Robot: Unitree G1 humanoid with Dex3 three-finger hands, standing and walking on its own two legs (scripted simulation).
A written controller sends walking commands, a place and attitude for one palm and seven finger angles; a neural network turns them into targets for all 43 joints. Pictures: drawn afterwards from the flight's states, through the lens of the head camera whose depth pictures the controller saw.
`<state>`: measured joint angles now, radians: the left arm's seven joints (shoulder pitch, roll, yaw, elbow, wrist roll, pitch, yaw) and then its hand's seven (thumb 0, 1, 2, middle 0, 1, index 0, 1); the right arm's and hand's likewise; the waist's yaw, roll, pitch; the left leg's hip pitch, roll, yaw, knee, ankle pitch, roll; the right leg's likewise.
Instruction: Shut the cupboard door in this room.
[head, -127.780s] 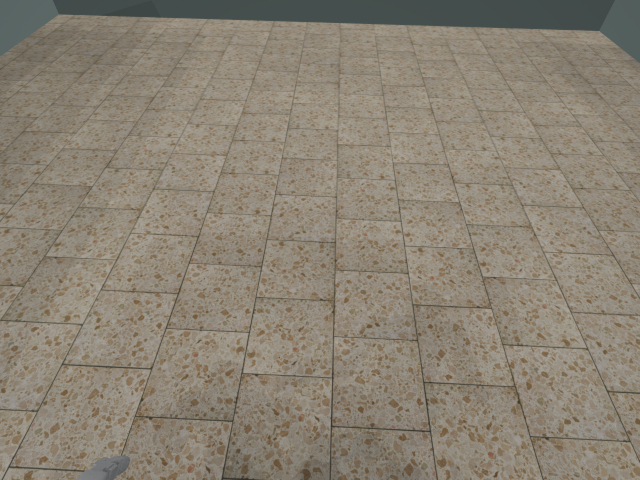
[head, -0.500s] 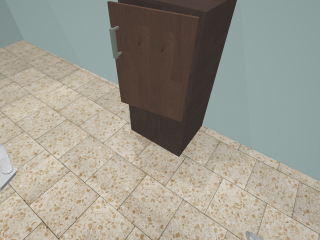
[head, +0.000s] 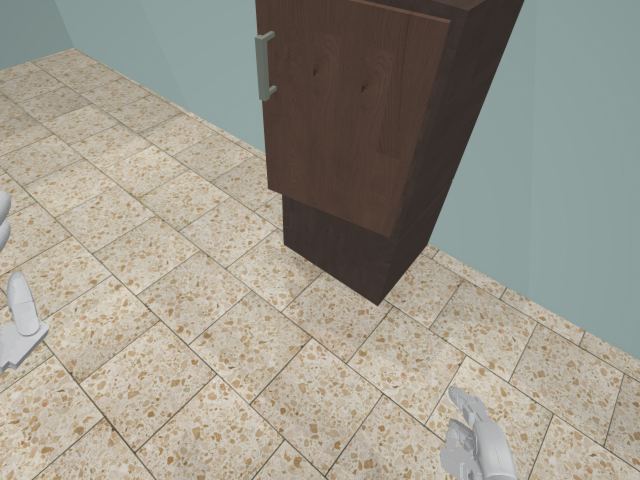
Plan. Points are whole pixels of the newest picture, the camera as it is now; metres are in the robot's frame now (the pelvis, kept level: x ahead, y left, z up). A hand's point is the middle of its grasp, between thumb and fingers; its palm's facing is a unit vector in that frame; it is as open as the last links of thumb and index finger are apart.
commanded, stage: stop stepping back and stand still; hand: left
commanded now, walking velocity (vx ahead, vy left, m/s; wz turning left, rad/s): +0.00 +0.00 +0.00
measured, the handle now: (267, 66) +0.97 +0.18 +0.05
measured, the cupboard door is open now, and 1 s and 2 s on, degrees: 11 11 11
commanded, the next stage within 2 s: let the arm hang, fingers relaxed in 0.04 s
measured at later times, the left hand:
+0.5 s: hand out of the picture +0.02 +0.18 -0.17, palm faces +0.01 -0.98 -0.18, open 7.0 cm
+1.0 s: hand out of the picture -0.03 +0.21 -0.16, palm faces +0.01 -0.96 -0.27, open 7.4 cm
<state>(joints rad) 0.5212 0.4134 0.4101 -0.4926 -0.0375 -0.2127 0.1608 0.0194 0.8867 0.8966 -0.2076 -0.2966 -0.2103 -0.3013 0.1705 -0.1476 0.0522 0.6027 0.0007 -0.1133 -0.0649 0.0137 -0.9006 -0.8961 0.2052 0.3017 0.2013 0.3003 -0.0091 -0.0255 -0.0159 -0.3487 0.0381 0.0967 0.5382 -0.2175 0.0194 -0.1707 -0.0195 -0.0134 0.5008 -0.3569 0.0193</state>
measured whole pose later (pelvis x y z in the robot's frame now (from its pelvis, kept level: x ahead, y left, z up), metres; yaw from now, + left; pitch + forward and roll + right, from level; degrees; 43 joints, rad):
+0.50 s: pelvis -0.02 +0.00 +0.00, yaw +1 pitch +0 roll -1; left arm 0.33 0.21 0.00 0.85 0.01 0.04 0.02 -0.01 0.99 0.89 -0.21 -0.30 -0.21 -0.30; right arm 0.27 -0.24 0.02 0.93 -0.03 0.04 0.00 0.01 -0.91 -0.90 0.20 0.30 0.20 0.30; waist -0.02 -0.05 0.04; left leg -0.35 0.03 0.07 0.54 -0.18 0.02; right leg -0.18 -0.02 -0.04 0.53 -0.35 0.02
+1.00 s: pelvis -0.03 +0.00 +0.01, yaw +0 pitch -2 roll +0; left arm 0.30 0.22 0.01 1.12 0.02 0.00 0.02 0.01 0.91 0.90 -0.20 -0.29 -0.20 -0.30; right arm 0.24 -0.22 -0.02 1.11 -0.02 0.02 -0.02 0.01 -0.90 -0.90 0.20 0.30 0.20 0.30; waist -0.01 0.03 0.01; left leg -0.25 0.02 0.10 0.40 -0.11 0.03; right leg -0.10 -0.03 -0.02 0.42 -0.28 0.02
